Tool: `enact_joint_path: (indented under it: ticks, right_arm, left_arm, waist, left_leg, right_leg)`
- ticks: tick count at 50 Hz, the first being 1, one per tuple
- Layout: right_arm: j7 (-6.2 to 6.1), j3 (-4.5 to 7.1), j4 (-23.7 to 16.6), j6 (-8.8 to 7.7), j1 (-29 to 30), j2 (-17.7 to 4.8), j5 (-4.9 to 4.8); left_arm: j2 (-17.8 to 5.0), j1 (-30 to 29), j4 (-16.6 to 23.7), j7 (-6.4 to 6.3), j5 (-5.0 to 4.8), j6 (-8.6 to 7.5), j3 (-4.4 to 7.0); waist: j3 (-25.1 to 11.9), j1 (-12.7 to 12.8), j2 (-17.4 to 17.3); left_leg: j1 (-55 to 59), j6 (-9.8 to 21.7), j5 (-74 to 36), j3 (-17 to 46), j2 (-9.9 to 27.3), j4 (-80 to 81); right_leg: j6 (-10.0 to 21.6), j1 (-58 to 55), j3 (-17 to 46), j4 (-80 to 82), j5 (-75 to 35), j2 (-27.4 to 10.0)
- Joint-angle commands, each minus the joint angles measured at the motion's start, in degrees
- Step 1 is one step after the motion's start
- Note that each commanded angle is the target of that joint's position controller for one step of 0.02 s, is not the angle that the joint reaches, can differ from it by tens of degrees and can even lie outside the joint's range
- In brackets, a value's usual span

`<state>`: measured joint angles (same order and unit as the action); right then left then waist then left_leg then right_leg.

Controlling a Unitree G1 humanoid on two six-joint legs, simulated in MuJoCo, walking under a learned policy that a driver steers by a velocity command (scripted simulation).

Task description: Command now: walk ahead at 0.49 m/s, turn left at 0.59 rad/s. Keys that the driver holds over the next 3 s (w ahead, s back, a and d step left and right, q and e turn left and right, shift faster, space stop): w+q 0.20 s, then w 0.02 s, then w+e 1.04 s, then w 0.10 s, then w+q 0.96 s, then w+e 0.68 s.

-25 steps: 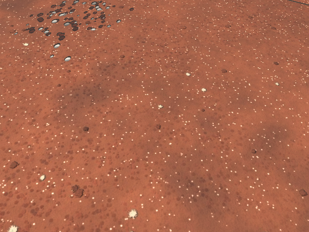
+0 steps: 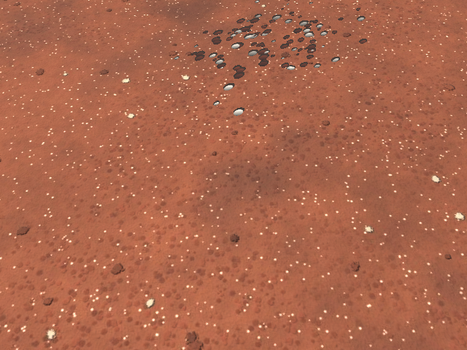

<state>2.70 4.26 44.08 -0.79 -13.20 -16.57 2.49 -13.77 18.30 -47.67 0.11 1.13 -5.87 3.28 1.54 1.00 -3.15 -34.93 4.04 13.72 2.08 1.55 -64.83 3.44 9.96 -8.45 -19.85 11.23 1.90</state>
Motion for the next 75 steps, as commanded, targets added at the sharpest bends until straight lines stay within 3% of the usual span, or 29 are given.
enact_joint_path:
  ticks: [1, 10, 12, 14, 15, 16, 17, 19, 21, 26, 36, 39, 41, 42, 43, 44, 45, 47, 50, 55, 63, 66, 68, 69, 70, 71, 72, 73, 75]
  right_arm:
    - [0.91, -0.50, -4.13, 0.08, 1.05, -0.01, 0.01]
    - [2.23, -1.91, -9.50, -0.50, 16.80, 0.88, -0.09]
    - [1.54, -1.75, -8.99, -0.64, 14.98, 0.78, 0.47]
    - [0.43, -0.70, -4.05, -1.69, 1.04, -0.82, 1.01]
    - [-0.53, 0.51, -1.08, -2.22, -8.91, -4.38, 2.10]
    - [-1.49, 1.71, -0.64, -2.48, -12.18, -10.70, 2.16]
    - [-2.53, 2.17, -0.92, -1.82, -15.24, -10.75, -0.03]
    - [-2.78, 0.68, 0.83, -2.67, -7.00, -5.52, -0.80]
    - [-2.64, -0.67, 1.28, -3.69, -2.39, -1.08, -1.25]
    - [-2.63, -0.64, 4.15, -5.93, -5.22, -1.43, -1.59]
    - [-4.13, -0.98, 9.21, -5.37, -13.02, -2.56, -1.26]
    - [-4.75, -0.64, 9.78, -4.62, -12.16, -4.68, -1.00]
    - [-4.94, -0.08, 9.52, -3.64, -10.95, -6.69, -0.81]
    - [-4.73, 0.04, 8.82, -3.32, -10.01, -7.19, -1.07]
    - [-4.17, -0.82, 6.21, -3.63, -10.88, -3.59, -1.85]
    - [-3.13, -0.85, 2.56, -4.27, -9.38, -1.98, -2.08]
    - [-2.78, -0.73, 1.23, -4.99, -2.74, -4.03, -1.42]
    - [-2.73, -1.05, 1.34, -5.87, -2.53, -3.15, -1.84]
    - [-2.41, -1.31, 1.51, -2.70, -4.59, -1.75, 0.50]
    - [-1.91, -1.53, -2.44, -1.17, 4.94, -1.47, 0.28]
    - [-1.24, -2.52, -7.71, -2.31, 18.63, -2.03, -0.69]
    - [-1.34, -2.20, -6.77, -3.15, 13.53, -3.49, -0.86]
    - [-2.29, -0.97, -2.72, -4.06, 0.77, -5.79, -0.66]
    - [-3.11, -0.19, -1.35, -4.63, -7.85, -8.42, 0.19]
    - [-3.49, 1.30, -0.83, -4.34, -12.99, -14.59, 1.36]
    - [-2.75, 1.49, 0.45, -3.43, -11.47, -12.78, -0.43]
    - [-2.41, 0.61, -0.59, -3.15, -5.55, -8.16, -1.30]
    - [-2.00, -0.19, -0.94, -3.21, -2.21, -4.82, -1.57]
    - [-1.92, -0.96, 0.52, -3.57, -1.99, -2.96, -1.71]
  left_arm:
    - [-4.33, 1.01, 2.00, 0.25, -0.09, -1.36, 0.61]
    - [-7.73, 8.11, -1.79, -0.94, 0.00, 0.35, 0.97]
    - [-8.52, 10.21, -3.43, -1.24, 0.01, 1.26, 0.83]
    - [-9.09, 10.63, -4.55, -1.18, -0.11, 2.17, 0.39]
    - [-7.66, 9.79, -3.25, -0.99, -0.54, 2.09, -0.29]
    - [-0.05, 13.49, 0.02, 0.49, -2.16, 1.86, -2.20]
    - [-7.38, 7.59, 0.23, -0.12, -1.70, 2.07, 0.05]
    - [-5.51, 1.65, 1.48, 0.06, -2.12, 1.32, -0.31]
    - [-4.30, 5.54, -1.29, 0.45, -0.18, 2.94, -0.13]
    - [-1.76, 2.23, -1.24, 2.06, 0.39, 5.12, 0.28]
    - [-0.80, -16.14, 5.44, 3.38, 0.86, 4.48, -0.97]
    - [-1.86, -13.61, 5.41, 3.02, 0.93, 4.56, -0.43]
    - [-3.95, -4.51, 3.06, 2.48, 1.03, 4.24, 0.76]
    - [-6.23, 3.96, 0.43, 1.96, 1.54, 3.74, 1.98]
    - [-12.93, 9.71, -0.37, 0.95, 1.96, 3.78, 4.12]
    - [-16.43, 6.47, 0.58, 1.05, 0.32, 4.24, 4.88]
    - [-14.98, 5.38, 0.43, 0.79, -0.73, 4.74, 4.64]
    - [-9.29, 0.13, 0.42, 0.24, -0.73, 4.49, 3.16]
    - [-7.07, -2.19, 0.89, 0.16, -1.31, 2.91, 2.20]
    - [-9.39, 3.24, 0.07, 0.24, -1.33, 2.21, 2.64]
    - [-10.41, 9.85, 0.00, -0.51, -0.41, 2.66, 2.77]
    - [-11.07, 6.96, 0.68, -1.08, -0.20, 2.31, 2.70]
    - [-11.37, 5.49, 0.36, -0.63, -0.33, 1.73, 2.50]
    - [-9.18, 5.95, 0.83, -0.21, -0.46, 1.28, 1.77]
    - [-3.90, 13.41, 1.69, 0.05, -2.29, 1.20, 0.72]
    - [-7.03, 14.71, 0.67, -0.04, -0.76, 1.37, 0.92]
    - [-8.10, 9.57, 0.92, 0.08, 0.31, 1.70, 1.04]
    - [-7.97, 4.05, 2.14, 0.56, 0.99, 1.57, 0.73]
    - [-7.05, 1.10, 3.61, 1.14, 1.92, 2.09, 0.43]
  waist:
    - [0.80, -1.34, 6.65]
    - [3.91, 2.42, 7.08]
    - [2.07, 1.40, 8.05]
    - [-5.14, -4.94, 7.21]
    - [-11.71, -9.24, 4.27]
    - [-20.81, -7.24, -10.20]
    - [-22.70, -10.38, -2.27]
    - [-7.28, -5.47, 1.14]
    - [-2.85, -0.81, 0.42]
    - [0.98, 0.54, -0.25]
    - [5.56, -3.46, -0.09]
    - [2.77, -1.31, -1.66]
    - [-3.05, 2.87, -2.40]
    - [-7.71, 7.04, 0.00]
    - [-13.84, 8.26, 8.46]
    - [-17.54, 4.63, 16.51]
    - [-11.96, 5.85, 7.66]
    - [-1.74, 0.81, 0.56]
    - [-1.54, -2.75, 2.20]
    - [0.55, -0.30, 5.06]
    - [0.78, 4.87, 7.23]
    - [0.07, 1.70, 8.17]
    - [-5.45, -4.16, 5.75]
    - [-11.84, -7.60, 2.51]
    - [-19.22, -5.13, -9.86]
    - [-17.94, -3.90, -10.55]
    - [-7.85, -2.24, -3.11]
    - [-3.55, -2.26, 1.42]
    - [-0.79, -0.35, -0.89]
  left_leg:
    - [-6.80, -0.64, -6.00, 1.55, 2.74, 2.16]
    - [-1.07, 1.99, -8.37, -8.20, 0.54, 27.12]
    - [5.60, 4.05, -1.79, -9.61, -3.13, 30.03]
    - [23.64, 6.79, -2.19, -9.15, -7.06, 36.64]
    - [40.41, 9.08, 0.12, -0.47, 0.43, 37.01]
    - [60.61, 16.98, -0.82, 29.47, 22.90, 39.89]
    - [57.16, 17.20, -6.44, 35.87, 24.13, 45.07]
    - [40.86, 11.74, -17.34, 16.61, 18.13, 47.65]
    - [30.58, 7.03, -18.69, 7.33, 13.32, 51.50]
    - [27.45, 5.45, -19.90, -1.71, 11.21, 57.14]
    - [37.97, 3.71, -30.51, -12.42, 12.52, 54.79]
    - [41.99, 2.68, -52.73, -15.27, 13.26, 45.54]
    - [41.17, 2.51, -60.08, -16.12, 13.41, 29.70]
    - [34.53, 1.35, -50.76, -16.78, 12.06, 16.02]
    - [17.48, -0.96, -23.99, -17.19, 7.68, -4.45]
    - [-2.26, -3.42, 16.90, -7.59, -5.16, -20.44]
    - [-8.85, -2.77, 11.67, 0.50, -0.85, -20.26]
    - [-5.08, -2.76, 4.01, -0.06, 3.56, -9.96]
    - [2.45, -5.04, 3.37, -0.41, 4.76, -2.64]
    - [-2.98, -7.46, -5.62, -2.18, 4.54, 9.82]
    - [-4.02, -6.34, -11.88, -1.69, 0.33, 27.44]
    - [7.18, -3.53, -9.44, -1.64, -1.04, 33.86]
    - [23.87, -0.81, -7.87, -3.14, -3.26, 38.52]
    - [35.84, 1.79, -1.98, 4.31, 4.37, 39.22]
    - [50.81, 9.27, 3.75, 30.65, 19.79, 42.08]
    - [48.76, 12.36, 8.44, 45.46, 21.44, 49.27]
    - [40.55, 11.90, 12.94, 37.67, 19.04, 49.89]
    - [34.12, 10.72, 8.76, 29.62, 15.79, 50.63]
    - [27.87, 8.51, -4.63, 20.53, 10.23, 51.97]
  right_leg:
    - [6.62, -2.47, 9.82, 11.87, -12.34, -16.73]
    - [3.83, -11.56, -1.62, 7.77, -25.09, -17.00]
    - [3.69, -13.62, -2.72, 1.10, -42.12, -17.72]
    - [3.07, -10.62, -4.47, -15.38, -48.45, -16.89]
    - [2.25, 1.06, -4.30, -29.63, -32.72, -15.27]
    - [-0.72, 24.91, -3.41, -52.39, 18.01, -5.30]
    - [-0.41, 28.85, 6.88, -60.29, 19.16, -2.45]
    - [0.61, 29.16, 10.52, -53.88, 9.21, -6.59]
    - [-0.13, 22.39, 10.69, -47.94, 6.67, -8.09]
    - [-0.91, 25.71, 10.34, -44.25, -1.62, -7.79]
    - [1.79, 28.35, 2.29, -19.64, -10.27, -5.52]
    - [5.11, 21.50, -1.19, -17.20, -2.20, -1.05]
    - [8.03, 10.64, -1.75, -15.16, 3.42, 3.00]
    - [10.16, -1.75, 1.15, -10.33, 2.50, 3.32]
    - [15.48, -17.50, 20.87, -7.92, 8.75, -10.66]
    - [23.17, -27.14, 51.84, 1.86, 4.65, -21.74]
    - [21.25, -24.09, 45.78, 4.01, 2.81, -20.34]
    - [16.14, -9.21, 33.19, 5.61, -8.01, -16.51]
    - [13.69, -0.70, 24.67, 6.85, -18.43, -10.45]
    - [11.58, -0.40, 23.08, 8.21, -19.21, -7.43]
    - [9.70, -10.28, 27.65, 2.54, -25.31, -8.42]
    - [7.15, -9.08, 28.09, -0.18, -29.79, -9.72]
    - [4.94, -7.22, 24.90, -13.58, -39.23, -6.41]
    - [3.85, -1.46, 21.86, -26.72, -29.12, -3.54]
    - [0.99, 14.54, 15.64, -46.13, 2.45, 5.27]
    - [1.30, 22.77, 16.12, -52.38, 18.26, 6.26]
    - [1.45, 25.88, 16.46, -54.51, 13.14, 2.42]
    - [1.27, 25.58, 15.06, -51.35, 9.06, -0.08]
    - [0.04, 22.95, 12.94, -45.04, 6.95, -3.32]
